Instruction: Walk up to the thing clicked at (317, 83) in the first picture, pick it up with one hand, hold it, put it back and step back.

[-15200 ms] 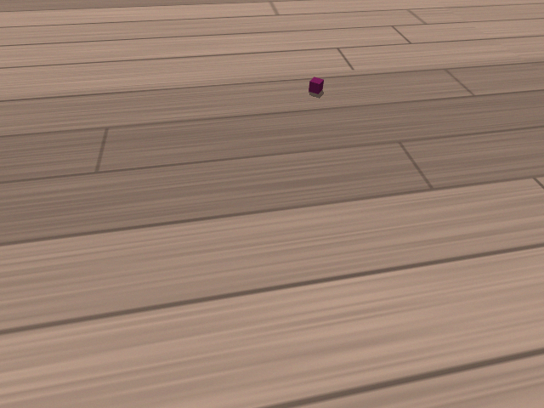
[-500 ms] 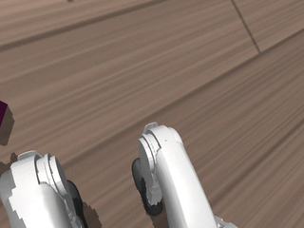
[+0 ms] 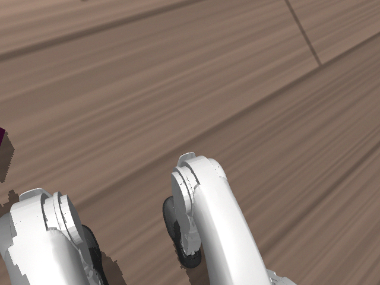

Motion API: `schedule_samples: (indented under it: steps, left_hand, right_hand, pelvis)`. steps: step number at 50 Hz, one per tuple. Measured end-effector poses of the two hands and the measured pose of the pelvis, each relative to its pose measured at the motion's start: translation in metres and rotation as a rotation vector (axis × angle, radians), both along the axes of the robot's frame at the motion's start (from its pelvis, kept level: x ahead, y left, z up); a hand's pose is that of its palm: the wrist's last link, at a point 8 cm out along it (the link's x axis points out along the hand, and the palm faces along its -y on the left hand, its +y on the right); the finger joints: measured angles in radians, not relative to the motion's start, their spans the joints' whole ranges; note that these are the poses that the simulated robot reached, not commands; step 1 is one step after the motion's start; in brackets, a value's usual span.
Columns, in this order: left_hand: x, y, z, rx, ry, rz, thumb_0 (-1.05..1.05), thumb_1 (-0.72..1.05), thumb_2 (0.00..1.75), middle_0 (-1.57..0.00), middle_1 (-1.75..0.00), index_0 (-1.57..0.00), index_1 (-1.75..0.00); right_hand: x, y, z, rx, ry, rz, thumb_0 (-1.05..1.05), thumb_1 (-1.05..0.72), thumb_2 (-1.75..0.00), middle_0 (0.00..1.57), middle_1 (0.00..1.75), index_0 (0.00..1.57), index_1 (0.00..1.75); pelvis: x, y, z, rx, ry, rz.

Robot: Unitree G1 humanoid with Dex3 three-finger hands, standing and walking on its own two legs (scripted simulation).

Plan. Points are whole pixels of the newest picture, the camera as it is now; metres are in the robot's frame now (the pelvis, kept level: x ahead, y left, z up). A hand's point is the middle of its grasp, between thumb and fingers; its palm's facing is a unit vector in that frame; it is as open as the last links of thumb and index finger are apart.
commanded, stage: rise first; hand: left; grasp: from above
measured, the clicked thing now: out of the picture +0.45 +0.35 -0.29
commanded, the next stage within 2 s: none
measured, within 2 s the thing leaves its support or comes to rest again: neither
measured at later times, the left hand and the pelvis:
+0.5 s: hand out of the picture +0.41 +0.38 -0.17, palm faces +0.00 -0.43 -0.90, open 14.2 cm; pelvis +0.00 +0.00 +0.00, yaw +0 degrees
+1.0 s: hand out of the picture +0.42 +0.38 -0.18, palm faces +0.00 -0.44 -0.90, open 14.2 cm; pelvis +0.00 +0.00 +0.00, yaw +0 degrees
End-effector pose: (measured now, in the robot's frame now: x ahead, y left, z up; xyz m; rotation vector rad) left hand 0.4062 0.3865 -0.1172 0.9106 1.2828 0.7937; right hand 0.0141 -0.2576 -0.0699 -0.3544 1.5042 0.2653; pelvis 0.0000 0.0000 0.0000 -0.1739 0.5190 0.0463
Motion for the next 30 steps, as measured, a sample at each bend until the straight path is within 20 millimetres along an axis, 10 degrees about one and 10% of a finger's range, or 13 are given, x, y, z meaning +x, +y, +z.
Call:
schedule_samples:
  steps: [30]
  left_hand:
    - [0.0025,-0.0016,-0.0025,0.0,0.001,0.009,0.0,-0.55,1.04,-0.14,-0.93,-0.1,-0.98]
  right_hand:
    - [-0.0045,0.0004,0.0072,0.002,0.015,0.007,0.0,-0.92,-0.9,0.19,0.3,0.2,0.3]
  pelvis:
    - [0.0002,-0.0001,0.0033,-0.003,0.002,-0.001]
